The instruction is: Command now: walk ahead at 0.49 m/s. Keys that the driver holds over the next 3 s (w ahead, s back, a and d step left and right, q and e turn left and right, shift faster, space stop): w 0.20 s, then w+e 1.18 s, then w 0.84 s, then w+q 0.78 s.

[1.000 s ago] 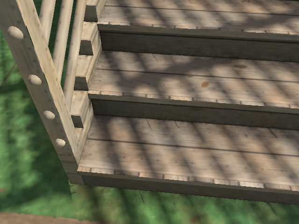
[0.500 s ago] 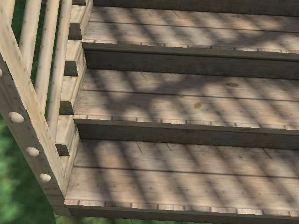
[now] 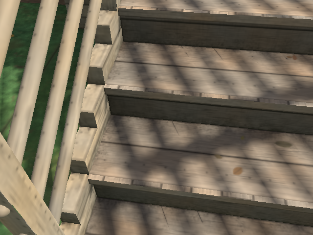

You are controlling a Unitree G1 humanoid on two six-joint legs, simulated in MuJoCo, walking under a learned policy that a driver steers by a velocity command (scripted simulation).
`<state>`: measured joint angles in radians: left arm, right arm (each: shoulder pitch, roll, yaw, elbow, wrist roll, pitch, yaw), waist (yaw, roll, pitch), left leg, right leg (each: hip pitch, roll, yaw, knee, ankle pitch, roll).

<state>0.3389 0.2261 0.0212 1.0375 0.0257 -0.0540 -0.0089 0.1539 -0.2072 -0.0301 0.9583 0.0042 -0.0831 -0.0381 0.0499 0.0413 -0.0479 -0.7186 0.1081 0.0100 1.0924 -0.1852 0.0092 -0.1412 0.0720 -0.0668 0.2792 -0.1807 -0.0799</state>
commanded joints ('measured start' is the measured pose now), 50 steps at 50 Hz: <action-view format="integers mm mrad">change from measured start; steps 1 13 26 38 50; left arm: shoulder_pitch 25 -29 -71 -49 147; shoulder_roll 127 27 87 82 91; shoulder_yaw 19 -9 54 47 54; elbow -34 72 -203 -376 -398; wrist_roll -22 -93 -100 -19 6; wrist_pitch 5 48 124 169 223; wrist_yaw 26 98 56 124 115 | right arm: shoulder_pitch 29 -273 -111 1 -95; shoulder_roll -11 195 76 -99 -91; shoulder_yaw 5 144 41 21 -5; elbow -18 -467 -283 -341 -464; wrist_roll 4 0 -40 -45 -76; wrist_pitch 15 -85 38 120 92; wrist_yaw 13 33 6 -89 -54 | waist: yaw -27 -163 -56 -34 -2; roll -127 -21 72 122 100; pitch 75 226 -29 -14 -77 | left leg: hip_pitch -33 -126 172 466 415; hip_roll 2 37 212 311 444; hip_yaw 42 47 -143 24 40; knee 78 370 -592 -795 -656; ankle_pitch -29 -439 -207 -127 -174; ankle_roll -8 22 148 228 154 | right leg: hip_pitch -42 -341 -543 -761 -548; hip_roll -314 -202 -41 -74 -97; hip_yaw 211 54 130 124 226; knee -95 -57 1584 1428 1372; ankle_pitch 179 509 -67 -52 46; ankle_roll -211 3 58 228 194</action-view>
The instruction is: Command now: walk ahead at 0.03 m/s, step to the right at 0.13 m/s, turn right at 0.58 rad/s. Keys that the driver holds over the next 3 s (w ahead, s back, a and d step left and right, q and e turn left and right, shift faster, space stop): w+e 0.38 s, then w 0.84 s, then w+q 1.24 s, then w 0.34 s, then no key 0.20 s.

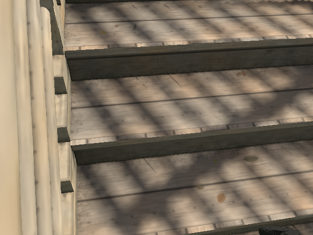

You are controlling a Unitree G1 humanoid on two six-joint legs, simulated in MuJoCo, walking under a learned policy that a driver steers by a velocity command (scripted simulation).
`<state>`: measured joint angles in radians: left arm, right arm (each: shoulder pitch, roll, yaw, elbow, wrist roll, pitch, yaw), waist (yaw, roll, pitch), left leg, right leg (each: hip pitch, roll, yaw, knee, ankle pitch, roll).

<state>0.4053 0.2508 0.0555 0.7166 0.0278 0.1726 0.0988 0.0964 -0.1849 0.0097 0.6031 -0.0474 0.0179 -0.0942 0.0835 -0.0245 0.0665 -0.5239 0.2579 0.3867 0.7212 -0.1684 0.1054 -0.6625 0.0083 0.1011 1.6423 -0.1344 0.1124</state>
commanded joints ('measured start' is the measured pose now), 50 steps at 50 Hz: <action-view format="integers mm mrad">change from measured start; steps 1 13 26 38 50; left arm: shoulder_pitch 78 102 -164 -369 -434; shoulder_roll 97 14 65 30 5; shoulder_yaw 29 18 21 2 3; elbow -104 -74 -189 -296 -227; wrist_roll -6 -25 -58 -75 -53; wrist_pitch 9 -59 -191 -231 -256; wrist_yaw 5 -144 -18 -94 -124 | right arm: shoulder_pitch -71 -87 -35 440 305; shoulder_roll -126 -109 -204 -277 -234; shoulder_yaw -53 -143 -141 -122 -97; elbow -117 -41 -40 164 144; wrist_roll -23 22 101 24 66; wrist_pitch -7 88 13 -114 -101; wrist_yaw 13 4 44 115 74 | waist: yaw -20 63 -82 -137 -160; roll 160 -55 -143 332 183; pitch -191 -126 -138 11 -36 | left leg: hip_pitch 162 -98 -294 445 411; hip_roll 291 85 -206 150 -17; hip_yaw -321 -80 -432 -1011 -461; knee -279 419 607 -567 -559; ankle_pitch -231 -410 -112 -573 -8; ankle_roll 48 -126 -131 201 65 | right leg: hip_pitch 33 508 623 -158 135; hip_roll -42 -151 -357 91 -14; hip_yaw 44 -163 657 -44 -155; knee -14 -1197 -1383 -641 -938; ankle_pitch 6 35 -719 -440 -30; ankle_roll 4 -237 -354 -124 -105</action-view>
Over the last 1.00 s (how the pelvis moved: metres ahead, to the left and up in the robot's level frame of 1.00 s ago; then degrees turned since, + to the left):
0.19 0.17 0.13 -21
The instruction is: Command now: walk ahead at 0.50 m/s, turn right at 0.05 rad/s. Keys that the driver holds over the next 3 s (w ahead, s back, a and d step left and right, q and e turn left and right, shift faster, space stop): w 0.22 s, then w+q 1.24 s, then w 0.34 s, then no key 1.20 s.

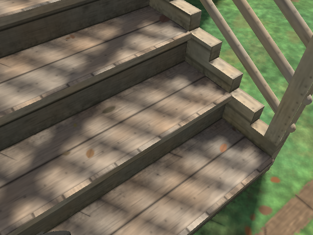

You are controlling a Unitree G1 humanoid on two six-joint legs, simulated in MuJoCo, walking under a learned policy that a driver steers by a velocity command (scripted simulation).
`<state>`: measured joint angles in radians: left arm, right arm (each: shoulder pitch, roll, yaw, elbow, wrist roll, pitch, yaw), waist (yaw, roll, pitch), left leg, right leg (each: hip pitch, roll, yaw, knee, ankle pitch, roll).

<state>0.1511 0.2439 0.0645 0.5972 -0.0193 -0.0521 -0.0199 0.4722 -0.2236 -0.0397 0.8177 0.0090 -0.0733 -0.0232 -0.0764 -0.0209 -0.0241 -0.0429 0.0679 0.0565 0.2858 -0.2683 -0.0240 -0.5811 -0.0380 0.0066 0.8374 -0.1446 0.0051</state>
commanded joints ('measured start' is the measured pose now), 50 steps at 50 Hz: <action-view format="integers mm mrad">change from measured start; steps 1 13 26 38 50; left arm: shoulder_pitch -170 123 441 126 -172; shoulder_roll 37 93 70 123 -49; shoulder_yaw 2 3 -14 -9 -112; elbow -109 48 319 115 11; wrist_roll -9 64 84 30 69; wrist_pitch -30 -48 -65 -69 -7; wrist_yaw -9 17 31 -31 -33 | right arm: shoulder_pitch -74 -100 -539 -40 92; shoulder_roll -200 -66 66 -276 50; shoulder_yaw -46 -15 18 -72 61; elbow -72 -100 -274 -117 220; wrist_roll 12 -57 -23 -44 -125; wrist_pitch -6 40 68 96 -32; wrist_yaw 3 50 -17 -4 106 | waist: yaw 1 35 114 -96 72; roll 200 -63 20 155 111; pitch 56 -7 139 -363 -23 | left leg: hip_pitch -49 -553 -1530 23 -349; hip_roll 188 16 -103 98 -52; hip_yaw -133 -59 -177 -978 -400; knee -101 994 2008 252 125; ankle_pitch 98 77 -349 142 -7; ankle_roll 198 61 161 401 253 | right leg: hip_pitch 68 369 757 -29 -785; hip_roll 28 -150 -334 118 28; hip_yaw -63 228 101 -17 1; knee -175 -657 -651 711 1321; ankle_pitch -39 16 -160 -48 -42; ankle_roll -6 -143 -185 -31 -180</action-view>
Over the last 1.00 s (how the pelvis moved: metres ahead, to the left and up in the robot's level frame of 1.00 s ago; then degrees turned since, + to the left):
-0.18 -0.16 -0.13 -20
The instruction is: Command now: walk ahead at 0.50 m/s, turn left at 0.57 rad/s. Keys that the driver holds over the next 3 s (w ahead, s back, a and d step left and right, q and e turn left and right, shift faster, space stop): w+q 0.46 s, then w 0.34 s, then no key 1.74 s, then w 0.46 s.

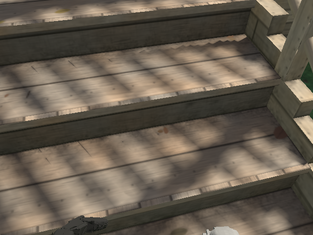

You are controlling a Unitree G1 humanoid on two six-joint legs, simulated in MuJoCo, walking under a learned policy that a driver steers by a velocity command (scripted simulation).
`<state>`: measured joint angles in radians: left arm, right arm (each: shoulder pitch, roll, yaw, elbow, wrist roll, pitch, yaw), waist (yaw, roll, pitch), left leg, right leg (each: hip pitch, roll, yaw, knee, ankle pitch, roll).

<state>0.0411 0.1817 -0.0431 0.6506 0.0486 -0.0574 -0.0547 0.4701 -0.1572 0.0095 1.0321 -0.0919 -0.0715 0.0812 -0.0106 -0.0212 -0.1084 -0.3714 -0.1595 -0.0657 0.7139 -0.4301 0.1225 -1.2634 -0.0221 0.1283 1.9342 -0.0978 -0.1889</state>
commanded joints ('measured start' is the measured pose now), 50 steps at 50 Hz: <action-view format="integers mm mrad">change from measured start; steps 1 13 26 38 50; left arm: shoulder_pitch -130 577 376 528 29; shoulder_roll -3 180 -99 34 13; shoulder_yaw -17 50 -21 40 26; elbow -46 160 497 491 217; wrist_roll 10 16 114 50 -50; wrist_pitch -8 57 -19 -47 4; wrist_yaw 4 8 -2 -123 20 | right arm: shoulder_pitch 205 127 -543 14 -140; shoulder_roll -3 -121 51 -200 -102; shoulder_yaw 22 -71 49 -44 -38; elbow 49 49 -255 -132 32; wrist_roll -32 38 95 32 -17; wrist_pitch -31 -41 28 126 -35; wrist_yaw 5 77 11 -27 -58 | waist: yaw -35 280 -36 -204 6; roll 94 -237 14 180 77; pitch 97 -401 78 -320 -39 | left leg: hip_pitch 142 -484 -1203 393 137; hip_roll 205 23 204 336 391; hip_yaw -327 -309 -29 -546 -89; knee -285 1057 1481 -97 -344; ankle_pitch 152 435 195 303 752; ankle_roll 119 -16 251 310 122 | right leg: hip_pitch -265 1381 1040 617 -89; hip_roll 18 -349 -199 10 -11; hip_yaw -95 919 -190 -111 -33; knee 237 -1475 -1730 -713 295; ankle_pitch -199 -203 -86 162 -479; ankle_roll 8 -294 -10 56 109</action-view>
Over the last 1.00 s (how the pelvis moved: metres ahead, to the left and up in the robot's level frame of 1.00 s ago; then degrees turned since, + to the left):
0.47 0.05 0.13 20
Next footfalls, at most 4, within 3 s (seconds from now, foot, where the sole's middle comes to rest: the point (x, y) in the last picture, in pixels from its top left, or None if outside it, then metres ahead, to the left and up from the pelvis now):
0.20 right None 0.36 -0.12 -0.58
0.70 left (110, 181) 0.58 0.17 -0.41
1.18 right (162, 77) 0.92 0.00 -0.24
1.60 left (99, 92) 0.84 0.22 -0.24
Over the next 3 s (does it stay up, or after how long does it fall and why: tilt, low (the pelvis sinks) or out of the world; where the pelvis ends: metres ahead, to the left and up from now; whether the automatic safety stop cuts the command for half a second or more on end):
stays up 0.95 0.13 0.53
